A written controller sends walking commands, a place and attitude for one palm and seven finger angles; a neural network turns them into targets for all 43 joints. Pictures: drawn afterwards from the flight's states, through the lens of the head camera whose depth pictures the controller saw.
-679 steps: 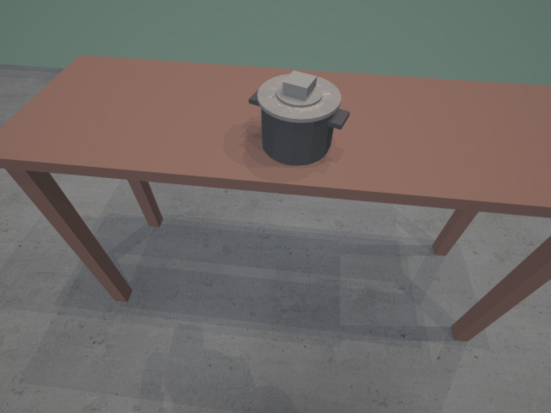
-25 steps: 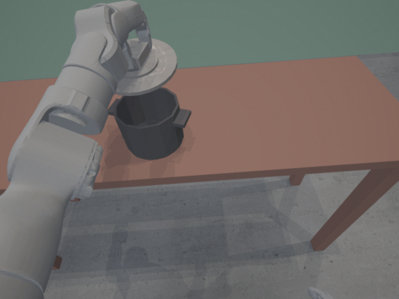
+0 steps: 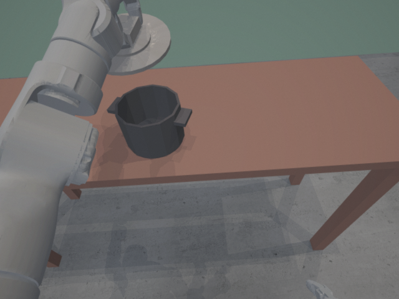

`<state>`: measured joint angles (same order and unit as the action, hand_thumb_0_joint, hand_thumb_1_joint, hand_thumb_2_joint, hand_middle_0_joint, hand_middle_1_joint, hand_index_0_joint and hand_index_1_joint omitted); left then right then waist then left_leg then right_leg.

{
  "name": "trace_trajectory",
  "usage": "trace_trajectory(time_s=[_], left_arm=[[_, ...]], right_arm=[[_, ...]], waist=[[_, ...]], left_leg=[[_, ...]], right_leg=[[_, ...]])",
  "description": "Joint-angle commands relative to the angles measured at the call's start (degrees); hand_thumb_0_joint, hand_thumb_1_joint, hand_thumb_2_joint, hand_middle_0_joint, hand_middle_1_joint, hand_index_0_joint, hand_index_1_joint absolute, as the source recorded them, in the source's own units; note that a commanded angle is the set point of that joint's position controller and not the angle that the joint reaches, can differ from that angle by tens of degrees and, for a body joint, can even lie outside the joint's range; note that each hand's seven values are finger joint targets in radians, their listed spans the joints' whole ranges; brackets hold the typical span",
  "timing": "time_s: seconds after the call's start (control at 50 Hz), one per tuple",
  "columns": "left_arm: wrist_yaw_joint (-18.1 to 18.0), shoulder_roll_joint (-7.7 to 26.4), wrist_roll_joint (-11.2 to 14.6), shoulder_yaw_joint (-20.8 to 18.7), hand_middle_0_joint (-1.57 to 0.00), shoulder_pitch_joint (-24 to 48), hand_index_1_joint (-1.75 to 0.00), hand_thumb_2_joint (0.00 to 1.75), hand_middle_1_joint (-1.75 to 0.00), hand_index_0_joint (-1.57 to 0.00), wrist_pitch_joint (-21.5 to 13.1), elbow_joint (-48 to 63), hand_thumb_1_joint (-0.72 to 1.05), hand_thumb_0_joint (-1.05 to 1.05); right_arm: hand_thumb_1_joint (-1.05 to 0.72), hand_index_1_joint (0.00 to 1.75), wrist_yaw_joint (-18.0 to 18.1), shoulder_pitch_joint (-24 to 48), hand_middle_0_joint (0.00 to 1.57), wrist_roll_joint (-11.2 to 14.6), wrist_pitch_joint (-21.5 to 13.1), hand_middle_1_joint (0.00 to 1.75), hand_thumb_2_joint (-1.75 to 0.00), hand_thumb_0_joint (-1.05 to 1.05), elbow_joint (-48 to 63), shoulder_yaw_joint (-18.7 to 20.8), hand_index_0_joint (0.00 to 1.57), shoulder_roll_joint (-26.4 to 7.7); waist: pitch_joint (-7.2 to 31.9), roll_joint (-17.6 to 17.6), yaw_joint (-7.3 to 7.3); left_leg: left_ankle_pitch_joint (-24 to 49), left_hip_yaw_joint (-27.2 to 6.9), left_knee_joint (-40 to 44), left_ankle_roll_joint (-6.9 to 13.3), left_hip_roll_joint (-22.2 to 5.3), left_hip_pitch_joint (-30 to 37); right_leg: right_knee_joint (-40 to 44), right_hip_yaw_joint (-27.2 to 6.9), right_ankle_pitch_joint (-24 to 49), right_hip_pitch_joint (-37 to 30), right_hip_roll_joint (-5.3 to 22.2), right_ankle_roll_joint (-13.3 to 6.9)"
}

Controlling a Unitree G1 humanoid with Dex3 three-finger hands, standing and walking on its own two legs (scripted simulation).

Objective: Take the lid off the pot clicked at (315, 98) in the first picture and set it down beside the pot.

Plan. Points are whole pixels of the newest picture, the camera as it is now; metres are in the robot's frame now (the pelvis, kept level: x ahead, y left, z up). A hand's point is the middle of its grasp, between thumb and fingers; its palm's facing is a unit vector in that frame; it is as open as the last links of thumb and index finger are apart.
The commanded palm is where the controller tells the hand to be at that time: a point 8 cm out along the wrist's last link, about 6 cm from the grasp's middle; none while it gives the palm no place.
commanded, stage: lift the lid straight up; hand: left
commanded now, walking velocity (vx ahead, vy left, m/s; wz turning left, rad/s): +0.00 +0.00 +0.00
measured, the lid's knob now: (122, 28) +0.52 +0.11 +0.29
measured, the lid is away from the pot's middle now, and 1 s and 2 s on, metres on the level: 0.01 0.07 0.19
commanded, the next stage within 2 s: move the lid sideways beside the pot in 0.26 s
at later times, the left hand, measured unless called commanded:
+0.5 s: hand (114, 21) +0.48 +0.11 +0.32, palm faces -0.13 -0.10 -0.99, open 8.5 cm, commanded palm +0.47 +0.13 +0.37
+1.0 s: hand (73, 27) +0.47 +0.18 +0.32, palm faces -0.13 -0.07 -0.99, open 8.5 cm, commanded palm +0.46 +0.18 +0.37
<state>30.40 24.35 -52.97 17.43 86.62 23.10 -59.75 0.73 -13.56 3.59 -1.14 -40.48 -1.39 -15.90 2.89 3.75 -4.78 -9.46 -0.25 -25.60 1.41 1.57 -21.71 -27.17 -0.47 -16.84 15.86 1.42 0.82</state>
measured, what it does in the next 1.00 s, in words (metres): stands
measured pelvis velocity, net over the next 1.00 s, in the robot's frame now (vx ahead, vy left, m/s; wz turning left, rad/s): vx -0.01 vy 0.01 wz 0.01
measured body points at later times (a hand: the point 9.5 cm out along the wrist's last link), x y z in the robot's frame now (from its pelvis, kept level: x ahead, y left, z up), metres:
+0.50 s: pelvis +0.00 +0.00 +0.00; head +0.02 -0.03 +0.45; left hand +0.48 +0.12 +0.37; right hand +0.11 -0.25 -0.13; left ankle +0.03 +0.11 -0.74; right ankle -0.04 -0.13 -0.74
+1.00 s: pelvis -0.01 +0.01 +0.00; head +0.02 -0.01 +0.45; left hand +0.47 +0.18 +0.37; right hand +0.10 -0.25 -0.12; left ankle +0.03 +0.11 -0.74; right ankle -0.04 -0.13 -0.74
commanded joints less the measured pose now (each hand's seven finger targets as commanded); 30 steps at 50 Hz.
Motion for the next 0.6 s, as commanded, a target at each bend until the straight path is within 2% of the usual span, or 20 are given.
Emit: trace_trajectory(time_s=[0.0,0.04,0.08,0.1,0.12,0.16,0.2,0.24,0.28,0.3,0.36,0.38,0.4,0.42,0.44,0.46,0.5,0.52,0.54,0.58], left_arm=[[-3.1,9.2,-1.5,-2.2,-0.77,37.0,-1.01,1.06,-1.05,-0.73,-1.1,13.2,0.59,0.0],[-3.0,14.0,-3.3,-4.9,-0.77,37.8,-1.01,1.06,-1.05,-0.73,-0.4,11.5,0.59,0.0],[-2.9,13.2,-3.2,-4.4,-0.77,36.3,-1.01,1.06,-1.05,-0.73,0.4,8.4,0.59,0.0],[-3.0,11.5,-1.8,-4.1,-0.77,34.2,-1.01,1.06,-1.05,-0.73,0.0,8.0,0.59,0.0],[-2.9,13.7,-3.2,-4.8,-0.77,34.8,-1.01,1.06,-1.05,-0.73,0.3,8.5,0.59,0.0],[-2.7,13.2,-3.3,-4.4,-0.77,36.2,-1.01,1.06,-1.05,-0.73,0.4,10.6,0.59,0.0],[-2.6,9.0,-1.5,-2.5,-0.77,35.0,-1.01,1.06,-1.05,-0.73,-0.1,11.9,0.59,0.0],[-2.2,8.3,-2.6,-1.4,-0.77,36.5,-1.01,1.06,-1.05,-0.73,0.4,12.8,0.59,0.0],[-2.3,10.2,-2.8,-2.3,-0.77,37.6,-1.01,1.06,-1.05,-0.73,0.4,13.5,0.59,0.0],[-2.4,9.4,-1.1,-2.5,-0.77,36.8,-1.01,1.06,-1.05,-0.73,-0.5,15.5,0.59,0.0],[-2.1,14.6,-4.5,-4.0,-0.77,39.1,-1.01,1.06,-1.05,-0.73,-1.1,16.9,0.59,0.0],[-2.2,15.6,-4.8,-5.2,-0.77,37.5,-1.01,1.06,-1.05,-0.73,-1.2,14.6,0.59,0.0],[-2.3,15.5,-3.6,-5.5,-0.77,35.4,-1.01,1.06,-1.05,-0.73,-1.9,15.2,0.59,0.0],[-2.6,20.7,-5.6,-9.0,-0.77,35.4,-1.01,1.06,-1.05,-0.73,-1.6,13.9,0.59,0.0],[-2.2,19.1,-5.6,-7.2,-0.77,35.1,-1.01,1.06,-1.05,-0.73,-1.4,12.4,0.59,0.0],[-2.3,20.5,-5.5,-8.6,-0.77,34.6,-1.01,1.06,-1.05,-0.73,-1.1,12.2,0.59,0.0],[-1.9,15.9,-4.1,-5.5,-0.77,30.1,-1.01,1.06,-1.05,-0.73,-1.2,9.3,0.59,0.0],[-1.7,16.1,-5.1,-5.1,-0.77,30.6,-1.01,1.06,-1.05,-0.73,-0.9,9.5,0.59,0.0],[-1.4,14.3,-4.9,-3.7,-0.77,31.7,-1.01,1.06,-1.05,-0.73,-1.0,11.3,0.59,0.0],[-1.1,15.3,-4.9,-3.8,-0.77,32.0,-1.01,1.06,-1.05,-0.73,-1.4,12.6,0.59,0.0]], right_arm=[[-0.9,0.3,0.1,1.0,0.2,-0.2,-2.4,0.3,-0.9,0.0,6.4,2.6,0.2,-6.5],[-0.9,0.3,0.1,1.7,0.2,-0.3,-2.1,0.3,-0.9,0.0,6.1,2.2,0.2,-6.9],[-0.9,0.3,0.1,1.8,0.2,0.0,-1.8,0.3,-0.9,0.0,5.8,1.9,0.2,-6.9],[-0.9,0.3,0.2,0.9,0.2,-0.1,-1.7,0.3,-0.9,0.0,5.8,2.2,0.2,-7.3],[-0.9,0.3,0.0,1.8,0.2,-0.2,-1.5,0.3,-0.9,0.0,6.0,1.9,0.2,-7.1],[-0.9,0.3,-0.2,2.6,0.2,-0.2,-1.4,0.3,-0.9,0.0,6.6,1.8,0.2,-6.8],[-0.9,0.3,-0.3,2.2,0.2,-0.1,-1.2,0.3,-0.9,0.0,6.9,2.2,0.2,-6.7],[-0.9,0.3,-0.6,3.3,0.2,-0.1,-1.1,0.3,-0.9,0.0,7.1,2.1,0.2,-6.4],[-0.9,0.3,-0.4,3.0,0.2,-0.1,-1.3,0.3,-0.9,0.0,6.9,2.1,0.2,-6.4],[-0.9,0.3,-0.3,2.4,0.2,-0.2,-1.4,0.3,-0.9,0.0,7.1,2.4,0.2,-6.5],[-0.9,0.3,-0.1,3.2,0.2,-0.2,-1.3,0.3,-0.9,0.0,7.3,2.0,0.2,-6.4],[-0.9,0.3,0.1,3.2,0.2,-0.2,-1.0,0.3,-0.9,0.0,7.2,2.0,0.2,-6.5],[-0.9,0.3,0.1,2.3,0.2,-0.4,-0.9,0.3,-0.9,0.0,7.4,2.3,0.2,-6.8],[-0.9,0.3,0.2,2.8,0.2,-0.5,-0.5,0.3,-0.9,0.0,7.3,2.1,0.2,-6.9],[-0.9,0.3,0.2,3.4,0.2,-0.4,-0.2,0.3,-0.9,0.0,7.6,1.8,0.2,-6.9],[-0.9,0.3,0.3,3.2,0.2,-0.3,-0.1,0.3,-0.9,0.0,7.4,1.9,0.2,-6.8],[-0.9,0.3,0.1,2.8,0.2,0.0,0.7,0.3,-0.9,0.0,7.7,2.2,0.2,-7.1],[-0.9,0.3,-0.1,4.1,0.2,0.2,1.0,0.3,-0.9,0.0,7.9,1.9,0.2,-7.0],[-0.9,0.3,-0.1,4.3,0.2,0.3,1.3,0.3,-0.9,0.0,8.1,2.0,0.2,-7.0],[-0.9,0.3,0.0,4.5,0.2,0.3,1.3,0.3,-0.9,0.0,8.7,2.1,0.2,-6.9]], waist=[[26.9,-4.1,-0.9],[26.4,-7.0,-0.22],[23.7,-8.2,-0.35],[23.1,-7.2,-0.58],[23.3,-9.0,0.07],[25.0,-8.1,0.31],[25.7,-5.7,-0.1],[24.9,-5.8,-0.34],[25.5,-5.9,-0.33],[27.1,-5.1,-0.15],[27.4,-6.8,0.21],[26.2,-7.8,0.46],[27.0,-6.5,0.62],[27.0,-8.6,1.35],[25.9,-7.5,1.21],[25.6,-9.1,1.47],[22.7,-8.8,0.76],[20.9,-9.4,0.88],[21.2,-8.4,0.49],[22.5,-8.0,0.36]], left_leg=[[17.6,-1.6,-1.4,3.2,1.2,23.3],[15.2,-1.3,-1.0,3.2,1.6,20.6],[13.3,-0.8,-0.5,3.3,1.9,18.5],[14.1,-0.7,-0.4,3.3,1.5,18.3],[13.2,-0.7,-0.3,3.2,1.7,17.7],[15.4,-0.7,-0.9,3.2,1.7,18.7],[18.8,-0.9,-1.4,3.3,1.3,20.8],[18.6,-1.1,-1.6,3.2,1.2,21.6],[17.9,-1.3,-1.5,3.3,1.4,21.9],[19.5,-1.4,-1.6,3.3,1.1,22.6],[16.0,-1.3,-1.2,3.1,1.7,21.3],[15.7,-1.2,-1.2,3.2,1.7,20.1],[16.8,-1.1,-1.1,3.2,1.5,20.2],[15.3,-0.9,-0.9,3.1,1.6,18.8],[15.3,-0.6,-0.9,3.1,1.9,17.7],[15.4,-0.5,-0.8,3.1,1.8,17.3],[14.5,-0.2,-0.6,3.1,1.5,16.2],[13.0,0.1,-0.4,2.9,1.4,15.7],[13.3,0.0,-0.7,3.0,1.4,16.8],[13.0,-0.1,-1.1,3.2,1.6,17.8]], right_leg=[[3.1,2.5,22.6,1.7,-3.0,-3.1],[2.6,2.5,22.5,0.1,-3.1,-3.0],[3.0,2.5,21.8,0.7,-3.0,-2.9],[3.5,2.6,22.6,0.7,-2.6,-3.1],[3.0,2.5,22.1,0.0,-2.8,-2.9],[2.4,2.4,24.1,-0.6,-2.7,-3.0],[2.8,2.5,24.9,0.3,-2.4,-3.1],[2.5,2.7,23.6,1.9,-3.0,-3.0],[2.4,2.7,23.0,1.5,-3.1,-3.0],[2.8,2.7,24.0,0.4,-2.6,-3.1],[2.3,2.4,22.6,-0.5,-2.9,-3.0],[2.2,2.4,22.5,-0.6,-3.0,-3.1],[2.7,2.4,23.7,-1.6,-2.4,-3.3],[2.1,2.1,23.2,-2.8,-2.7,-3.1],[2.0,2.1,23.9,-2.6,-2.5,-3.2],[1.9,2.1,24.5,-3.2,-2.4,-3.1],[3.0,2.4,23.4,-1.7,-2.1,-3.1],[2.7,2.6,21.8,-0.4,-2.4,-3.0],[2.7,2.8,21.4,0.4,-2.6,-3.1],[2.8,2.6,20.9,0.3,-2.6,-2.9]])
